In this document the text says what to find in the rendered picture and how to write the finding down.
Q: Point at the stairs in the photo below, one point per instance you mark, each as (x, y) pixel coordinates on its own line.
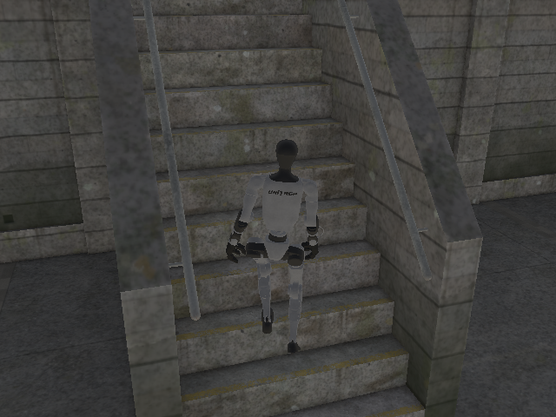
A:
(240, 76)

